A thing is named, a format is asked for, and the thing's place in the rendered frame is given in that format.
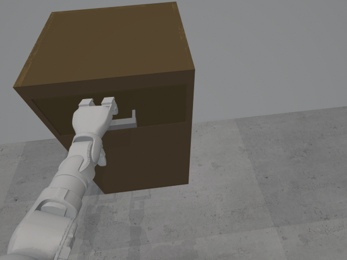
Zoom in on left robot hand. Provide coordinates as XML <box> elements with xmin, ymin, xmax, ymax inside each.
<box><xmin>72</xmin><ymin>97</ymin><xmax>118</xmax><ymax>166</ymax></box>

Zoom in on cabinet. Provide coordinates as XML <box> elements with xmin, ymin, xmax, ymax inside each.
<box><xmin>13</xmin><ymin>2</ymin><xmax>195</xmax><ymax>194</ymax></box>

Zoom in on handle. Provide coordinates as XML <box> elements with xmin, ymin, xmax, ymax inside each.
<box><xmin>107</xmin><ymin>110</ymin><xmax>137</xmax><ymax>131</ymax></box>

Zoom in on left robot upper arm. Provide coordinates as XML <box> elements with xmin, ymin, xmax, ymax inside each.
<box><xmin>0</xmin><ymin>210</ymin><xmax>78</xmax><ymax>260</ymax></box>

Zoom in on robot left forearm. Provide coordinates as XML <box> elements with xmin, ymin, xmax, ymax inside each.
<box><xmin>7</xmin><ymin>133</ymin><xmax>102</xmax><ymax>254</ymax></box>

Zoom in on drawer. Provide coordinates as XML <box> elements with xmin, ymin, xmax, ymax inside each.
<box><xmin>34</xmin><ymin>84</ymin><xmax>186</xmax><ymax>135</ymax></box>

